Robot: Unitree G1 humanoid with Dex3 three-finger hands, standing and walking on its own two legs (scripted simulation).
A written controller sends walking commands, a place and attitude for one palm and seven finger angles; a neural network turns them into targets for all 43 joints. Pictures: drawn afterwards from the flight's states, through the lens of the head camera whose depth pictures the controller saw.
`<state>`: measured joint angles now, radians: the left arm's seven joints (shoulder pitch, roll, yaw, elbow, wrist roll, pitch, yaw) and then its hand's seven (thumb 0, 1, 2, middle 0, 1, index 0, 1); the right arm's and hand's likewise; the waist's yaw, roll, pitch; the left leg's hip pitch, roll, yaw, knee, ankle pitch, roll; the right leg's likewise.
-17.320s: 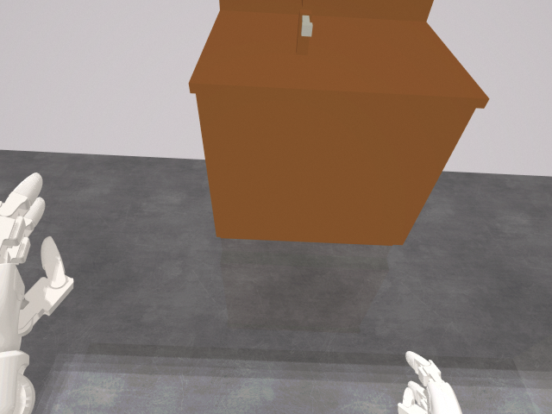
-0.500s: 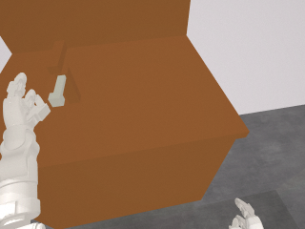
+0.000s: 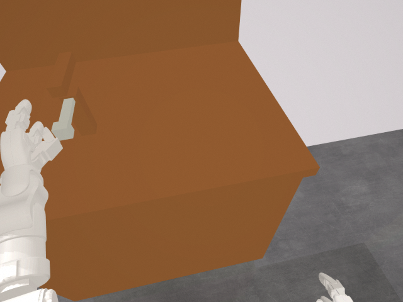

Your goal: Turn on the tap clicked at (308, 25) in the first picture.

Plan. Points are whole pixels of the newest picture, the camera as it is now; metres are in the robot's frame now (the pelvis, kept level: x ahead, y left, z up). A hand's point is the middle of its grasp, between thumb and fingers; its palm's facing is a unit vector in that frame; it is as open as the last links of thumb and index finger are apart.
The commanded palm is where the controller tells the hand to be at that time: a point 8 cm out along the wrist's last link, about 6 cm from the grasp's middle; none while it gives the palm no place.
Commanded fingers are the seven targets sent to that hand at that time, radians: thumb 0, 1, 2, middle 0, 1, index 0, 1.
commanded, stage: push the lever round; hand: left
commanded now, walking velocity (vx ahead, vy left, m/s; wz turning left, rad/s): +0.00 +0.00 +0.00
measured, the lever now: (63, 130) +0.39 +0.30 +0.15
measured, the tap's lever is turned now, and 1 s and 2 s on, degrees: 1 19 48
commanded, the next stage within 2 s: none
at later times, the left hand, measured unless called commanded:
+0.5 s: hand (65, 142) +0.36 +0.29 +0.14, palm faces +0.52 -0.85 -0.07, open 7.7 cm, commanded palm +0.32 +0.32 +0.14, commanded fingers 0.00 0.90 0.90 -0.15 -0.15 -0.15 -0.15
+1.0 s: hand (81, 138) +0.37 +0.26 +0.14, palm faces +0.60 -0.80 -0.04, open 7.6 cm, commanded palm +0.32 +0.28 +0.14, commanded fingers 0.00 0.90 0.90 -0.15 -0.15 -0.15 -0.15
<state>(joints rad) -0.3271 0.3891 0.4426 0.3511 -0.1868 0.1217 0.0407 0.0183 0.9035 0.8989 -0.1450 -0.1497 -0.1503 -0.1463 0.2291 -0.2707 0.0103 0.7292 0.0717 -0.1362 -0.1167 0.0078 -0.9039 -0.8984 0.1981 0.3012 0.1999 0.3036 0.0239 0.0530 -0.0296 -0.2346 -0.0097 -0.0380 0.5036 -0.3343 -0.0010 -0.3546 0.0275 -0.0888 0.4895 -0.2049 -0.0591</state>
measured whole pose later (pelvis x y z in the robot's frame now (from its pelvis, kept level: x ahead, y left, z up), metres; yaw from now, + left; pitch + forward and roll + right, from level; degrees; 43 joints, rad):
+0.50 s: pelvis -0.01 +0.00 +0.00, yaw +1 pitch +4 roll +0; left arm -0.39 0.34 0.39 0.39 -0.16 0.10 0.14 0.01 0.93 0.91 -0.15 -0.15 -0.15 -0.15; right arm 0.21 -0.26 0.01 0.73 0.07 -0.13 -0.11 0.01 -0.90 -0.90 0.20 0.30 0.20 0.30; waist 0.03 0.05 -0.03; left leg -0.26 -0.01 -0.05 0.52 -0.33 0.00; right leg -0.37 0.02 -0.10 0.50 -0.20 -0.06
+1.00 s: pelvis -0.01 +0.01 +0.00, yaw +0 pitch +3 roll +0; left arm -0.38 0.21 0.31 0.28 -0.11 0.16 0.37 0.02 0.95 0.92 -0.15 -0.15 -0.15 -0.15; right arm 0.18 -0.24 0.02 0.74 0.04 -0.09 -0.10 0.01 -0.90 -0.90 0.20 0.30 0.20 0.30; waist 0.03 0.05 -0.04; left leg -0.23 -0.02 -0.03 0.50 -0.33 0.00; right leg -0.35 0.02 -0.08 0.49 -0.20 -0.05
